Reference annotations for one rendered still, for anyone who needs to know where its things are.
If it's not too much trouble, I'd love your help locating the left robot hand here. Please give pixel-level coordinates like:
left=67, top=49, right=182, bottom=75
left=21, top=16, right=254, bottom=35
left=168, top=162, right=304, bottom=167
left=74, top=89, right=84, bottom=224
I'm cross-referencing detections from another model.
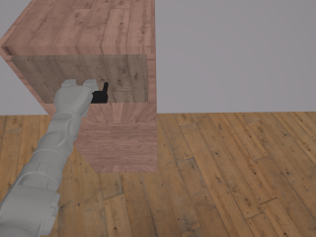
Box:
left=53, top=79, right=99, bottom=118

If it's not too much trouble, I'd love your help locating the left robot upper arm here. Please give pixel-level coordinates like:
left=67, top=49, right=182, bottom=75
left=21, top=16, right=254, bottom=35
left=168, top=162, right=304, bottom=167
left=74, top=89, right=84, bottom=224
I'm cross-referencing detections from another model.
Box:
left=0, top=185, right=60, bottom=237

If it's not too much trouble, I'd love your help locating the cabinet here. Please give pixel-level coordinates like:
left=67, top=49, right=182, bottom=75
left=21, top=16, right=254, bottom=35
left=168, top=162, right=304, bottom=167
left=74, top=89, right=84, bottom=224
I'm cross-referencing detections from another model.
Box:
left=0, top=0, right=158, bottom=173

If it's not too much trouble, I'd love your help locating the drawer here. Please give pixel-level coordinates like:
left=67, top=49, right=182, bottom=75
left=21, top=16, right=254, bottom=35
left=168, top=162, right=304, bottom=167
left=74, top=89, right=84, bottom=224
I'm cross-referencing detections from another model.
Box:
left=11, top=54, right=149, bottom=104

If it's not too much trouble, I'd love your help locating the handle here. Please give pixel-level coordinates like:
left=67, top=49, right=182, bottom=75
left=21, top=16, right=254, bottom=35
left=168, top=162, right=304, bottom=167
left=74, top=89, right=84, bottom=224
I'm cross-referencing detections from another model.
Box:
left=90, top=82, right=109, bottom=104

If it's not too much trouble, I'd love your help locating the robot left forearm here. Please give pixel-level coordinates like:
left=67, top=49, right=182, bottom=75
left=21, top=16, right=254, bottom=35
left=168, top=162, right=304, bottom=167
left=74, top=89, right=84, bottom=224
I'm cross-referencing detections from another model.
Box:
left=0, top=110, right=82, bottom=216

